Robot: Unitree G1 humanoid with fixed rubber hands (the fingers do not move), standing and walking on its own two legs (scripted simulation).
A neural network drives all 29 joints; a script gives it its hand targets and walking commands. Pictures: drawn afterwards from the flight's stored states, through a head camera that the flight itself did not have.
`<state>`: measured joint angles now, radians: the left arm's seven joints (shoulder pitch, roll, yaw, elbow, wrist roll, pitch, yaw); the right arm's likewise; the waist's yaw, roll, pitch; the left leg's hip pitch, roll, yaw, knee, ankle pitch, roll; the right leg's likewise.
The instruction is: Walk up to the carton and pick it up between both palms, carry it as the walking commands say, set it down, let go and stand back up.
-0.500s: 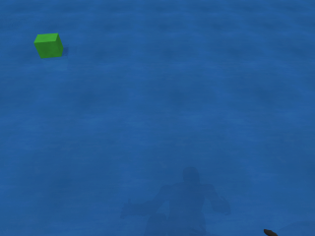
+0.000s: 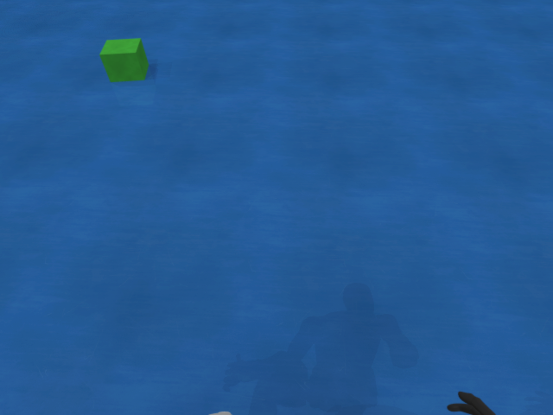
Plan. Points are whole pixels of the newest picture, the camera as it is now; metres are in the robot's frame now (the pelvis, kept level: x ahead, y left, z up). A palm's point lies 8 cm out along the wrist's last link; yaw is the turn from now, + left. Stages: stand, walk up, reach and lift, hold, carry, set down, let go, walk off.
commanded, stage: walk up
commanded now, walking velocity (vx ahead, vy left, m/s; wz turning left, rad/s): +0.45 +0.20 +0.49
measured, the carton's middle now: (125, 60) +2.55 +1.04 -0.68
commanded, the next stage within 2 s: none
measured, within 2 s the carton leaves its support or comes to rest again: neither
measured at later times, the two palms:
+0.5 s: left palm (42, 353) +0.27 +0.41 -0.12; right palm (356, 350) +0.25 -0.13 -0.10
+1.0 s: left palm (59, 291) +0.38 +0.41 -0.11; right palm (297, 196) +0.63 -0.06 -0.14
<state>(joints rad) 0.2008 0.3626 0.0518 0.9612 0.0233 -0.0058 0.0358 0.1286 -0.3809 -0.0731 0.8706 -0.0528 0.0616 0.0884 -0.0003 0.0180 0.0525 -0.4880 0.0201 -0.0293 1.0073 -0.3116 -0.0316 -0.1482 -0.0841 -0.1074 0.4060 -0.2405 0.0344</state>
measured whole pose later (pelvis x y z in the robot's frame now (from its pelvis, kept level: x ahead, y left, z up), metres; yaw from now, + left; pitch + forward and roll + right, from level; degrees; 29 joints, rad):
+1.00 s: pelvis +0.48 +0.16 +0.00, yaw +17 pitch -1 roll +2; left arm 0.37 0.23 0.06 1.00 0.02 -0.08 0.00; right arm 0.20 -0.28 -0.05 0.93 -0.04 0.00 0.06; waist 0.04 0.04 0.07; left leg -0.57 0.10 0.02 1.04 -0.15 -0.02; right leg -0.13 -0.10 -0.14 0.41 -0.25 0.01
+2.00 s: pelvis +0.95 +0.34 +0.01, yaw +18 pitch -1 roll +3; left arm 0.38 0.21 0.06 1.03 0.02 -0.08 0.00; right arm 0.23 -0.26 -0.06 0.97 -0.04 -0.01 0.04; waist 0.04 0.04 0.06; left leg -0.54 0.11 0.03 1.06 -0.15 -0.02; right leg -0.16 -0.09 -0.12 0.39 -0.22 -0.01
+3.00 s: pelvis +1.40 +0.54 +0.00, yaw +19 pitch +0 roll +2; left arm 0.27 0.21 0.07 1.05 0.02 -0.08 0.00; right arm 0.30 -0.24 -0.07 1.02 -0.03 -0.04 0.02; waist 0.01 0.04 0.05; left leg -0.45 0.09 0.02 1.16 -0.23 0.00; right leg -0.26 -0.07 -0.14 0.45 -0.19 -0.03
